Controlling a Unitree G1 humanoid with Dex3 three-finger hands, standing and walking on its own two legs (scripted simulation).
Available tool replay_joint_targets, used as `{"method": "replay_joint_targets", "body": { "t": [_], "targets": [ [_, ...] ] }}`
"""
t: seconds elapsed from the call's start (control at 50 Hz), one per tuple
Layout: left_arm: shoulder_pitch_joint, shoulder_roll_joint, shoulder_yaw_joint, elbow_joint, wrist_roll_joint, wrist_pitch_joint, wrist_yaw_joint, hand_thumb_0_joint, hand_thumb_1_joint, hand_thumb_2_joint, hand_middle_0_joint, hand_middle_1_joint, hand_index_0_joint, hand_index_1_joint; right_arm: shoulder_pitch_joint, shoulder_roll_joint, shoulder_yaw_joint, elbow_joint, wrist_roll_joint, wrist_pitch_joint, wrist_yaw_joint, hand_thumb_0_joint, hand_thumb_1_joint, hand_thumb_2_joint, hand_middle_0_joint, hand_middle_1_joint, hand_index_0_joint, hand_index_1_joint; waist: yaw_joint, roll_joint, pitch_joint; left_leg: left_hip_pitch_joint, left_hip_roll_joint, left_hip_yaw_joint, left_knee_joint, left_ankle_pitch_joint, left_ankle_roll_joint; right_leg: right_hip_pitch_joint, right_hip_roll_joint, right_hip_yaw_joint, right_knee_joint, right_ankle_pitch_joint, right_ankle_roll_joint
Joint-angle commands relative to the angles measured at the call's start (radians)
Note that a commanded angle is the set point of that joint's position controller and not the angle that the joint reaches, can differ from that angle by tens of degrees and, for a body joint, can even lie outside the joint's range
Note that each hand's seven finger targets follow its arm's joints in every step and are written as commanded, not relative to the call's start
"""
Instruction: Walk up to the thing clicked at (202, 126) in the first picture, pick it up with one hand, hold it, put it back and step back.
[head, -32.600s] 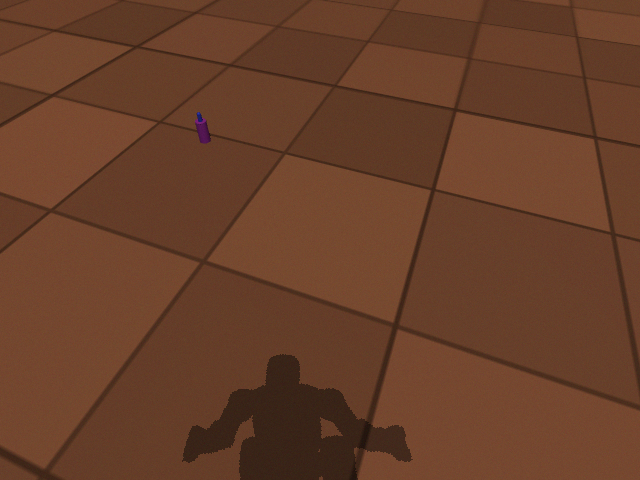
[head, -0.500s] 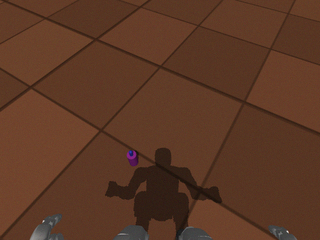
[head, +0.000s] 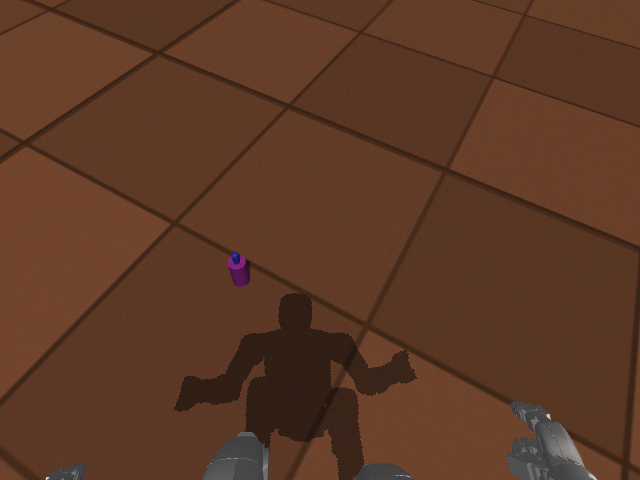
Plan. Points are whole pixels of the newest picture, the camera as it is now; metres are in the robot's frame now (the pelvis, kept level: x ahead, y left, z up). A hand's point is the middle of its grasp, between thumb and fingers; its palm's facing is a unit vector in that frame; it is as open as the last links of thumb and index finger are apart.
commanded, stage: step back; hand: left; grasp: from the side
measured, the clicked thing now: (238, 267) +0.73 +0.27 -0.66
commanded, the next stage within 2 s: stand in 1.86 s
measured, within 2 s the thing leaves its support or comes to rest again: neither
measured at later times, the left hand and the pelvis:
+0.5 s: hand out of the picture -0.06 +0.24 -0.14, palm faces +0.10 -0.93 -0.35, open 7.4 cm; pelvis -0.17 -0.03 +0.01, yaw +7 degrees
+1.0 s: hand out of the picture -0.30 +0.18 -0.11, palm faces +0.09 -0.89 -0.45, open 7.4 cm; pelvis -0.30 -0.10 +0.01, yaw +4 degrees
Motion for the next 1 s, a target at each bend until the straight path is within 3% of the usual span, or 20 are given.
{"method": "replay_joint_targets", "body": {
  "t": [0.0,0.02,0.04,0.12,0.26,0.34,0.36,0.38,0.4,0.42,0.48,0.6,0.66,0.72,0.74,0.78,0.8,0.84,0.88,0.98],
  "targets": [
    [0.132,0.202,0.066,-0.032,0.021,-0.043,0.000,0.000,0.900,0.900,-0.200,-0.300,-0.200,-0.300,0.000,-0.222,-0.064,-0.078,0.026,0.009,-0.013,0.000,-0.900,-0.900,0.200,0.300,0.200,0.300,0.001,0.050,-0.287,-0.015,0.034,-0.150,0.061,0.035,0.097,0.146,-0.097,0.153,-0.302,0.210,-0.082],
    [0.078,0.292,0.089,-0.065,0.022,-0.041,-0.004,0.000,0.900,0.900,-0.200,-0.300,-0.200,-0.300,0.008,-0.168,-0.051,-0.093,0.029,0.008,-0.019,0.000,-0.900,-0.900,0.200,0.300,0.200,0.300,0.001,-0.199,-0.227,-0.191,-0.146,-0.086,0.217,-0.283,0.033,0.100,-0.278,0.393,-0.368,0.180,-0.180],
    [-0.009,0.369,0.099,-0.104,0.026,-0.038,0.000,0.000,0.900,0.900,-0.200,-0.300,-0.200,-0.300,-0.006,-0.207,-0.074,-0.080,0.027,0.013,-0.038,0.000,-0.900,-0.900,0.200,0.300,0.200,0.300,0.035,-0.299,-0.188,-0.079,-0.143,-0.144,0.473,-0.434,0.012,-0.169,-0.434,0.515,-0.415,0.200,-0.331],
    [-0.155,0.197,0.059,-0.142,0.017,-0.038,0.013,0.000,0.900,0.900,-0.200,-0.300,-0.200,-0.300,0.111,-0.203,-0.059,0.001,0.039,0.009,-0.026,0.000,-0.900,-0.900,0.200,0.300,0.200,0.300,-0.066,-0.135,-0.135,-0.079,-0.195,-0.180,0.579,-0.233,0.014,-0.133,-0.188,0.116,-0.295,0.372,-0.186],
    [-0.014,0.174,0.058,-0.151,0.022,-0.026,0.032,0.000,0.900,0.900,-0.200,-0.300,-0.200,-0.300,0.111,-0.170,-0.044,-0.022,0.014,-0.018,-0.032,0.000,-0.900,-0.900,0.200,0.300,0.200,0.300,0.024,-0.186,-0.251,-0.105,-0.108,-0.085,0.168,-0.334,-0.004,0.239,-0.267,0.158,-0.187,0.614,-0.245],
    [-0.063,0.187,0.038,-0.169,-0.001,-0.002,0.019,0.000,0.900,0.900,-0.200,-0.300,-0.200,-0.300,0.230,-0.188,-0.062,0.037,0.008,-0.020,-0.021,0.000,-0.900,-0.900,0.200,0.300,0.200,0.300,-0.035,-0.103,-0.288,0.167,-0.098,-0.041,-0.243,0.024,0.042,0.071,-0.198,0.093,-0.061,0.448,-0.148],
    [-0.050,0.153,0.026,-0.177,-0.002,0.003,0.016,0.000,0.900,0.900,-0.200,-0.300,-0.200,-0.300,0.222,-0.229,-0.075,0.032,-0.008,-0.019,-0.021,0.000,-0.900,-0.900,0.200,0.300,0.200,0.300,-0.030,-0.008,-0.281,0.242,0.017,-0.213,-0.279,0.018,0.084,-0.088,-0.142,0.074,0.002,0.269,-0.103],
    [-0.047,0.112,0.017,-0.183,-0.009,0.001,0.014,0.000,0.900,0.900,-0.200,-0.300,-0.200,-0.300,0.173,-0.332,-0.094,0.014,-0.020,-0.015,-0.018,0.000,-0.900,-0.900,0.200,0.300,0.200,0.300,-0.019,0.250,-0.249,0.281,0.246,-0.515,-0.322,0.148,0.187,-0.311,0.030,-0.050,0.214,-0.086,-0.046],
    [-0.135,0.173,0.047,-0.189,0.000,0.001,0.029,0.000,0.900,0.900,-0.200,-0.300,-0.200,-0.300,0.138,-0.404,-0.102,-0.013,-0.019,-0.014,-0.013,0.000,-0.900,-0.900,0.200,0.300,0.200,0.300,-0.081,0.264,-0.216,0.044,0.374,-0.627,-0.342,0.189,0.330,-0.221,0.050,0.047,0.411,-0.258,-0.023],
    [-0.141,0.203,0.055,-0.176,0.005,0.003,0.030,0.000,0.900,0.900,-0.200,-0.300,-0.200,-0.300,0.072,-0.374,-0.100,-0.023,-0.016,-0.024,-0.022,0.000,-0.900,-0.900,0.200,0.300,0.200,0.300,-0.057,0.232,-0.160,-0.061,0.394,-0.636,-0.360,0.175,0.348,-0.171,0.028,0.129,0.542,-0.221,-0.028],
    [-0.027,0.166,0.049,-0.107,-0.018,0.012,0.017,0.000,0.900,0.900,-0.200,-0.300,-0.200,-0.300,-0.022,-0.249,-0.059,-0.042,-0.022,-0.027,-0.029,0.000,-0.900,-0.900,0.200,0.300,0.200,0.300,0.029,0.116,-0.134,0.004,0.167,-0.255,-0.284,0.277,0.210,-0.242,0.110,0.138,0.663,-0.053,-0.034],
    [0.000,0.140,0.029,-0.092,0.000,-0.020,0.013,0.000,0.900,0.900,-0.200,-0.300,-0.200,-0.300,0.099,-0.221,-0.069,-0.021,-0.001,-0.016,-0.016,0.000,-0.900,-0.900,0.200,0.300,0.200,0.300,-0.051,0.198,-0.244,0.362,0.150,-0.221,-0.217,0.193,0.240,-0.289,0.053,0.050,0.333,-0.061,0.028],
    [-0.009,0.147,0.018,-0.064,0.000,-0.045,0.005,0.000,0.900,0.900,-0.200,-0.300,-0.200,-0.300,0.108,-0.255,-0.079,-0.021,-0.012,-0.005,-0.004,0.000,-0.900,-0.900,0.200,0.300,0.200,0.300,-0.084,0.250,-0.302,0.349,0.153,-0.211,-0.224,-0.054,0.242,-0.155,0.003,-0.040,0.035,-0.117,0.017],
    [0.158,0.145,0.026,0.045,0.001,-0.054,-0.003,0.000,0.900,0.900,-0.200,-0.300,-0.200,-0.300,0.046,-0.308,-0.092,-0.026,-0.011,0.021,0.003,0.000,-0.900,-0.900,0.200,0.300,0.200,0.300,-0.010,0.283,-0.286,0.149,0.163,-0.204,-0.226,-0.235,0.206,0.075,0.003,-0.099,-0.257,-0.010,-0.043],
    [0.184,0.162,0.037,0.078,0.009,-0.058,-0.001,0.000,0.900,0.900,-0.200,-0.300,-0.200,-0.300,0.036,-0.274,-0.081,-0.029,-0.009,0.026,0.004,0.000,-0.900,-0.900,0.200,0.300,0.200,0.300,0.004,0.183,-0.261,0.052,0.108,-0.167,-0.139,-0.274,0.164,0.118,0.015,-0.067,-0.310,0.019,-0.061],
    [0.094,0.309,0.074,0.025,0.031,-0.062,0.004,0.000,0.900,0.900,-0.200,-0.300,-0.200,-0.300,0.023,-0.146,-0.043,-0.064,0.000,0.018,-0.002,0.000,-0.900,-0.900,0.200,0.300,0.200,0.300,0.008,-0.195,-0.126,-0.255,-0.127,-0.101,0.189,-0.352,0.023,-0.037,-0.296,0.469,-0.476,-0.421,-0.159],
    [0.001,0.372,0.080,-0.009,0.039,-0.057,0.006,0.000,0.900,0.900,-0.200,-0.300,-0.200,-0.300,-0.041,-0.222,-0.073,-0.051,0.000,0.015,-0.016,0.000,-0.900,-0.900,0.200,0.300,0.200,0.300,0.042,-0.211,-0.049,-0.132,-0.087,-0.192,0.315,-0.345,-0.002,-0.316,-0.431,0.588,-0.547,-0.554,-0.277],
    [-0.078,0.278,0.057,-0.029,0.029,-0.075,0.006,0.000,0.900,0.900,-0.200,-0.300,-0.200,-0.300,-0.001,-0.243,-0.077,-0.001,0.015,0.009,-0.004,0.000,-0.900,-0.900,0.200,0.300,0.200,0.300,-0.015,-0.101,0.017,-0.091,-0.109,-0.216,0.403,-0.205,0.006,-0.324,-0.322,0.364,-0.489,-0.338,-0.223],
    [-0.080,0.199,0.047,-0.005,0.019,-0.084,0.013,0.000,0.900,0.900,-0.200,-0.300,-0.200,-0.300,0.110,-0.176,-0.050,0.050,0.021,0.001,-0.001,0.000,-0.900,-0.900,0.200,0.300,0.200,0.300,-0.060,-0.081,-0.069,-0.135,-0.143,-0.187,0.372,-0.114,0.015,-0.078,-0.169,0.105,-0.388,0.058,-0.093],
    [0.046,0.230,0.066,0.008,0.028,-0.102,0.006,0.000,0.900,0.900,-0.200,-0.300,-0.200,-0.300,0.063,-0.203,-0.052,0.051,0.002,-0.024,0.011,0.000,-0.900,-0.900,0.200,0.300,0.200,0.300,0.041,-0.174,-0.095,-0.203,-0.074,-0.130,0.177,-0.199,-0.015,0.137,-0.251,0.209,-0.421,-0.227,-0.183]
  ]
}}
